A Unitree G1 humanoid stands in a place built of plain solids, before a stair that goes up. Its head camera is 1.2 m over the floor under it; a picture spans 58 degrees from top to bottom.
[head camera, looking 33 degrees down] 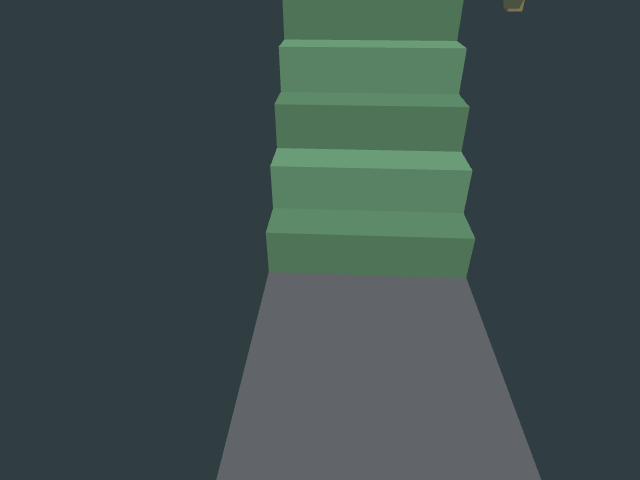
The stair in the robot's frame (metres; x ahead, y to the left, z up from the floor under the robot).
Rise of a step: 0.21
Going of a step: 0.22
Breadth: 0.89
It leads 3 degrees to the right of straight ahead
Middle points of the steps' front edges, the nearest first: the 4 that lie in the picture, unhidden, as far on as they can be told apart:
1.56 -0.21 0.21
1.78 -0.22 0.42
2.00 -0.23 0.64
2.22 -0.25 0.85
